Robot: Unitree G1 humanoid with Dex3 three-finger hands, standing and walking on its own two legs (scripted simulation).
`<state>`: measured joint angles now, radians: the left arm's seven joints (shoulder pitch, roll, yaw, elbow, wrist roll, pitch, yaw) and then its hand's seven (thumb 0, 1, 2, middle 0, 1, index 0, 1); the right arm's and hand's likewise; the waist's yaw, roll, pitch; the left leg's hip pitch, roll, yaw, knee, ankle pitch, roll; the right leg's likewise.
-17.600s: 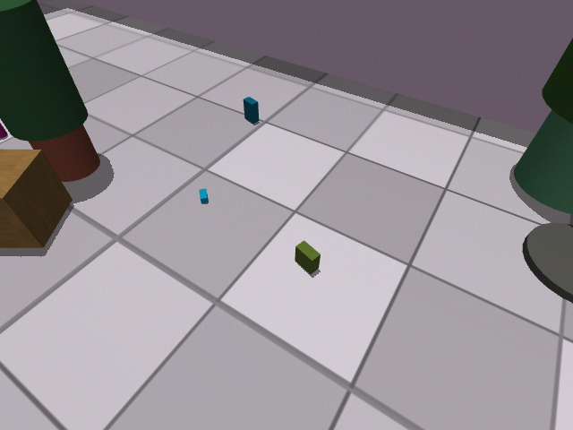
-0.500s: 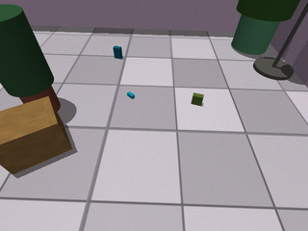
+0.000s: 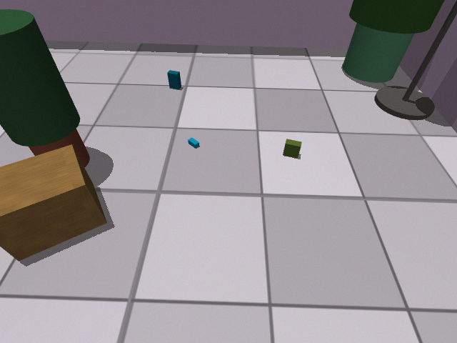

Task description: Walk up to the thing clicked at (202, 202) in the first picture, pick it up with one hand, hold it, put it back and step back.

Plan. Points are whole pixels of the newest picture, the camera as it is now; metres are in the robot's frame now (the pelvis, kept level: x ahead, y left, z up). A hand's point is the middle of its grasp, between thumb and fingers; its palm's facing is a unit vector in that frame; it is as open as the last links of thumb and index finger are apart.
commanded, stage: stand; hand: left
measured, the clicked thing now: (193, 142) +1.49 +0.20 -0.77
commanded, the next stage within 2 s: walk up in 0.30 s
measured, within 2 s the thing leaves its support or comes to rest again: neither
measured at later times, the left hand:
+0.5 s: hand out of the picture +0.09 +0.26 -0.14, palm faces -0.09 -0.92 -0.38, open 7.4 cm
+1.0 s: hand (134, 324) +0.22 +0.19 -0.15, palm faces +0.03 -0.93 -0.38, open 7.4 cm
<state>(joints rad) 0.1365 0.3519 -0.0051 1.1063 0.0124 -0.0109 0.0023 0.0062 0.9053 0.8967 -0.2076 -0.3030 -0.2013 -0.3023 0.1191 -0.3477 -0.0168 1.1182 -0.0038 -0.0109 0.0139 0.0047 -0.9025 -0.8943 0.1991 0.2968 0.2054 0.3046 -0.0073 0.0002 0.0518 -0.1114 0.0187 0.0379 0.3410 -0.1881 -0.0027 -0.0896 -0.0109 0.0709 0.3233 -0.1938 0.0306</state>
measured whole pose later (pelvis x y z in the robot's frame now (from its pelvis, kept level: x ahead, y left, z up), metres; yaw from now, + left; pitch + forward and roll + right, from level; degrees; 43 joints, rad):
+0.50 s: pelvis +0.02 -0.03 +0.00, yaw -2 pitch -2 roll +0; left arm 0.20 0.44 0.06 1.04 0.03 -0.01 -0.08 0.01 0.91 0.90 -0.21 -0.30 -0.20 -0.30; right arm 0.23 -0.38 -0.09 1.03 -0.04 -0.05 0.06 0.00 -0.90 -0.89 0.20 0.30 0.21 0.31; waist -0.02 0.00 0.03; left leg -0.09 0.06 0.06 0.35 -0.25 0.03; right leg -0.36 -0.03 0.00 0.76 -0.44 -0.01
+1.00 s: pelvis +0.20 -0.08 -0.01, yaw +1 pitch -2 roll -2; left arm 0.34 0.39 0.07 0.95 0.02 -0.09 -0.04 0.01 0.90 0.90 -0.21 -0.30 -0.21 -0.30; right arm 0.23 -0.42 -0.08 0.96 -0.03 0.00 0.11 0.01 -0.90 -0.89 0.20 0.30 0.20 0.30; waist 0.03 0.06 0.07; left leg -0.49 0.08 -0.06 0.66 -0.15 0.00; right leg 0.05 0.03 -0.15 0.33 -0.35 -0.02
